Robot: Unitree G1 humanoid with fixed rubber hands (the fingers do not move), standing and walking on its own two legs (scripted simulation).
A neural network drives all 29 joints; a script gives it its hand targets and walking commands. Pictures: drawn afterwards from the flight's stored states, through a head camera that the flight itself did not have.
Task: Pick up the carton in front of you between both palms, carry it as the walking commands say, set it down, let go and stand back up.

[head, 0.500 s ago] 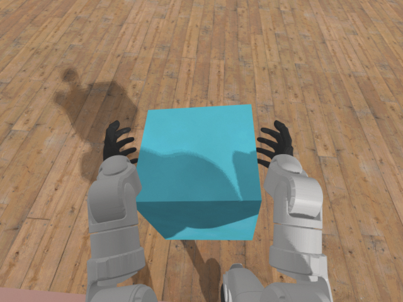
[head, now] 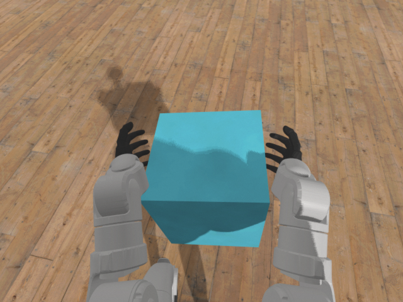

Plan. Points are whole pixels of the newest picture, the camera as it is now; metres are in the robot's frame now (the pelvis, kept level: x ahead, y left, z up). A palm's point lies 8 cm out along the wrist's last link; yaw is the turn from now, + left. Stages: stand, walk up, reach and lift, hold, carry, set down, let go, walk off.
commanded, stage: carry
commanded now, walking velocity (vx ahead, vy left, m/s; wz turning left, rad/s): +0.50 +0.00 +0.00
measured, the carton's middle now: (211, 183) +0.35 +0.01 -0.02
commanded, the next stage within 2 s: none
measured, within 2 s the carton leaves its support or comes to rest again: neither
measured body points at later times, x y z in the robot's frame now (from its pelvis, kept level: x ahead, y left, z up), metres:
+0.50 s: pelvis +0.30 +0.03 +0.02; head +0.34 +0.04 +0.46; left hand +0.64 +0.18 +0.10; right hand +0.63 -0.13 +0.10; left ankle +0.26 +0.12 -0.74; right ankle +0.38 -0.12 -0.69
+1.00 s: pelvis +0.62 +0.01 +0.00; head +0.60 +0.00 +0.45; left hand +0.88 +0.16 +0.11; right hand +0.89 -0.14 +0.10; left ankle +0.75 +0.13 -0.72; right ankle +0.49 -0.10 -0.74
